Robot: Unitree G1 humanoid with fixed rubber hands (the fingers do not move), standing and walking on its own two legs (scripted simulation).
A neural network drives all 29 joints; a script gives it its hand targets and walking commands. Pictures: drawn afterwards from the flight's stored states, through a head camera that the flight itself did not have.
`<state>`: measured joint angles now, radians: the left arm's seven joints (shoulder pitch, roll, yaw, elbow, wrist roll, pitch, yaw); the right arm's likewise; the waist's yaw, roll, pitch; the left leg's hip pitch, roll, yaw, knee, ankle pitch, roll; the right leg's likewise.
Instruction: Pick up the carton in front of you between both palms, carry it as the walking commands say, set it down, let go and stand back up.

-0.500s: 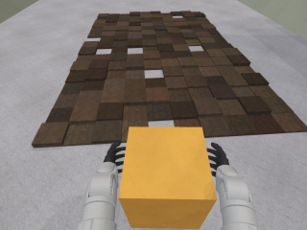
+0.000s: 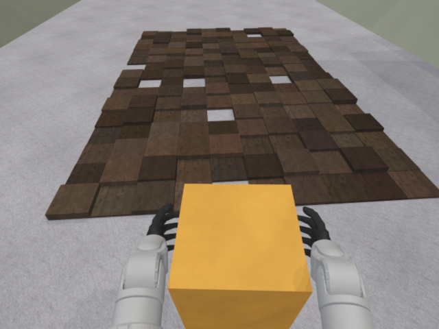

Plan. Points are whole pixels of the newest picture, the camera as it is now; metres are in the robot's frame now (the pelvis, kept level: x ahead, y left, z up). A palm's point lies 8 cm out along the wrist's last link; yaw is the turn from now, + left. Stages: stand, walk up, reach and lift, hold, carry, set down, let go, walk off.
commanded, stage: hold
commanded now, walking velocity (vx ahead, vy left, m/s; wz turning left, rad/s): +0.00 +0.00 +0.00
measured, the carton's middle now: (236, 260) +0.29 +0.00 -0.03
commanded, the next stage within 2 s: carry in 1.34 s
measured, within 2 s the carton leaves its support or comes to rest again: neither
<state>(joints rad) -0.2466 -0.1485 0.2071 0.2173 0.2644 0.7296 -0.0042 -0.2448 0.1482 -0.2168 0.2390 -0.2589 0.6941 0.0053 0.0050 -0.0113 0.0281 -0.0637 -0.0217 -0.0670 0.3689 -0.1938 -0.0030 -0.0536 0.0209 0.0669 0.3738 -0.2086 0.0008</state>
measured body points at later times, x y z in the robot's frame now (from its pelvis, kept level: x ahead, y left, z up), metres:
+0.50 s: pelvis -0.02 +0.00 +0.00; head -0.05 +0.01 +0.45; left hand +0.29 +0.15 +0.04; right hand +0.29 -0.15 +0.04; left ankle +0.01 +0.12 -0.75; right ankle +0.01 -0.12 -0.75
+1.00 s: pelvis -0.01 +0.00 +0.00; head -0.04 +0.01 +0.45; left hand +0.29 +0.15 +0.04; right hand +0.29 -0.15 +0.04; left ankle +0.01 +0.12 -0.75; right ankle +0.01 -0.12 -0.75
